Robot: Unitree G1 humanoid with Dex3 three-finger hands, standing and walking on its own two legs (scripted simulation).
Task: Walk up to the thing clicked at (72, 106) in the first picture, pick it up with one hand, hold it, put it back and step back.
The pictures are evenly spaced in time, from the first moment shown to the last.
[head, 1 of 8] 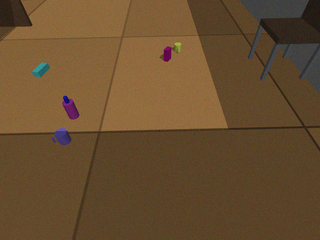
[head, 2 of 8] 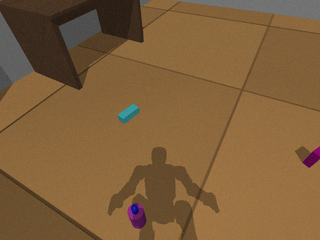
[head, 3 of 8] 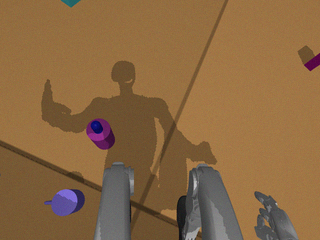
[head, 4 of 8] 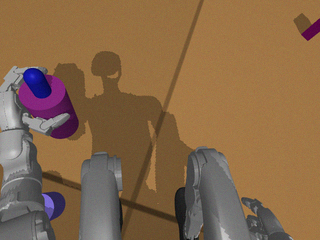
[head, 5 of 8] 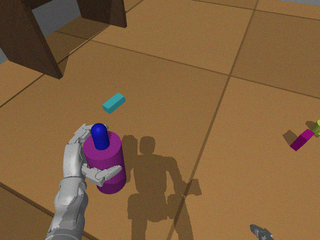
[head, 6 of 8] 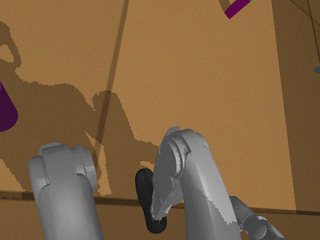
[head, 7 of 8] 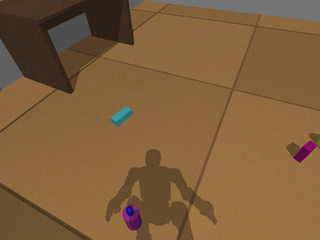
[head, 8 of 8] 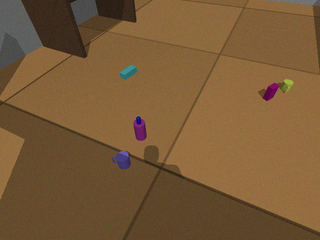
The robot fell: no
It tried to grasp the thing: yes
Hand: left
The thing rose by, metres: 0.66
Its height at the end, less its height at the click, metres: +0.00
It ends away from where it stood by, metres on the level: 0.01
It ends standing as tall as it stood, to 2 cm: yes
